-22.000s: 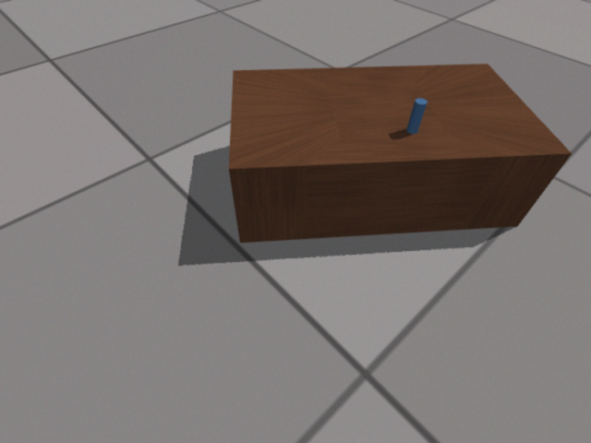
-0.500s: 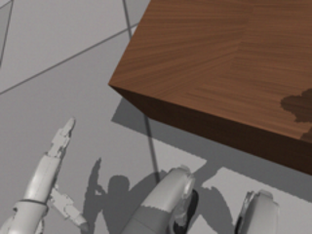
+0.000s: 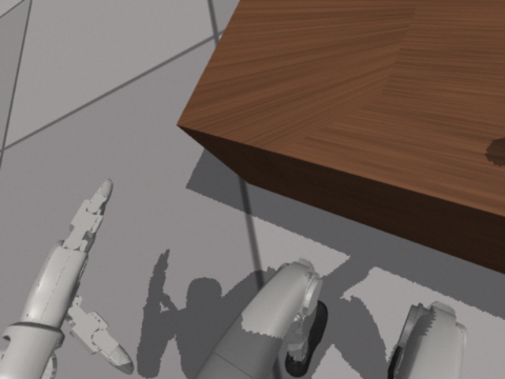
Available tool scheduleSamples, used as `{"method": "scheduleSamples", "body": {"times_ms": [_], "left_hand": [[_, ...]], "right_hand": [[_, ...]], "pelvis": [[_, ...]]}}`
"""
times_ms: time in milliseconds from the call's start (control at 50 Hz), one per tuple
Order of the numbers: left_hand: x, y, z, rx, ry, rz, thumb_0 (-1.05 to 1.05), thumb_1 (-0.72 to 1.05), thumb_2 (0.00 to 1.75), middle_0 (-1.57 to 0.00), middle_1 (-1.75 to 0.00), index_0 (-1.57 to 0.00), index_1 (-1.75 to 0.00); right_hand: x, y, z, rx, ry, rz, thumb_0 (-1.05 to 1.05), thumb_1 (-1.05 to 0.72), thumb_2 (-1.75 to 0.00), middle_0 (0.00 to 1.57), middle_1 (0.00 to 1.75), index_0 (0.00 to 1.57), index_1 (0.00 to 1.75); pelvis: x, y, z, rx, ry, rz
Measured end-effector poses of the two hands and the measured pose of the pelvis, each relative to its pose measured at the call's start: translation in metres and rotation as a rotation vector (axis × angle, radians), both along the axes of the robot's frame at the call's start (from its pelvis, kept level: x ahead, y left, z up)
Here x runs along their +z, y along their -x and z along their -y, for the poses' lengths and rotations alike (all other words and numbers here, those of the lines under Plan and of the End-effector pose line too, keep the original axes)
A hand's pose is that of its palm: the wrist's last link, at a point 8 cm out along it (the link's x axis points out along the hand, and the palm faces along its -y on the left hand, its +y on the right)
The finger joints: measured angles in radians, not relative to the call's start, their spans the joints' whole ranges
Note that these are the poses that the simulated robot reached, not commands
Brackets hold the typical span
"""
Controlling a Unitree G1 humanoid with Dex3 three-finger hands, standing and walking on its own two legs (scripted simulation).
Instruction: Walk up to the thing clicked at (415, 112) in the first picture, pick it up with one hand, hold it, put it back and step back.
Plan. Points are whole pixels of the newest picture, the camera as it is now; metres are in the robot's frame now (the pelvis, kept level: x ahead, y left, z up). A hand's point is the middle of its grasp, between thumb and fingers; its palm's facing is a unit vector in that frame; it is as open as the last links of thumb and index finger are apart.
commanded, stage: lower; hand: right
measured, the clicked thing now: out of the picture +0.53 -0.27 -0.05
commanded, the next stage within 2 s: loosen in 0.12 s
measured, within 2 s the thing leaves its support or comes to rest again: rests again in 0.04 s
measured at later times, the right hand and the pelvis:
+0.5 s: hand out of the picture +0.55 -0.29 -0.07, palm faces +0.33 +0.94 +0.01, open 8.4 cm; pelvis -0.01 +0.00 -0.02, yaw +1 degrees
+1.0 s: hand out of the picture +0.55 -0.29 -0.06, palm faces +0.33 +0.94 +0.00, open 15.5 cm; pelvis -0.01 +0.01 -0.02, yaw +0 degrees
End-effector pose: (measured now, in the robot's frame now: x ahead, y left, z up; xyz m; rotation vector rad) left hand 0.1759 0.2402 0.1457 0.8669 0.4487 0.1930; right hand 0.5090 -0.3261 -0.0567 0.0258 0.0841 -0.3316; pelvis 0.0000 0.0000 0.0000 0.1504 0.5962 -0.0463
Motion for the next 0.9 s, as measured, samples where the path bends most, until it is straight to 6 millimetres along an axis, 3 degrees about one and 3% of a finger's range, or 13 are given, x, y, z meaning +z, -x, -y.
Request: {"method": "scheduleSamples", "body": {"times_ms": [320,540,720,900], "left_hand": [[0.003,0.003,-0.002,-0.025,-0.047,0.015,0.00,-0.54,0.05,-0.07,-0.05,-0.07,-0.05],[0.004,0.009,-0.002,-0.031,-0.055,0.022,0.00,-0.52,0.05,-0.07,-0.06,-0.08,-0.05],[0.004,0.010,-0.004,-0.021,-0.057,0.018,0.00,-0.55,0.07,-0.08,-0.06,-0.07,-0.07],[0.004,0.009,-0.004,-0.022,-0.056,0.018,0.00,-0.56,0.08,-0.08,-0.07,-0.07,-0.08]], "right_hand": [[-0.009,-0.004,0.002,-0.012,0.006,0.023,-0.03,0.50,-1.08,1.01,1.39,1.03,1.40],[-0.011,-0.004,0.002,-0.004,0.006,0.006,-0.01,0.37,-0.67,1.06,0.97,1.08,0.97],[-0.015,-0.003,0.000,-0.001,0.003,0.003,-0.01,0.46,-0.31,0.83,0.59,0.84,0.59],[-0.014,-0.003,0.000,-0.003,0.004,0.001,-0.01,0.42,-0.21,0.51,0.36,0.51,0.36]], "pelvis": [[-0.014,0.005,-0.004,0.007,0.000,-0.006],[-0.019,0.009,-0.004,0.009,0.000,-0.002],[-0.020,0.010,-0.004,0.011,0.003,-0.002],[-0.019,0.008,-0.004,0.011,0.002,-0.004]]}}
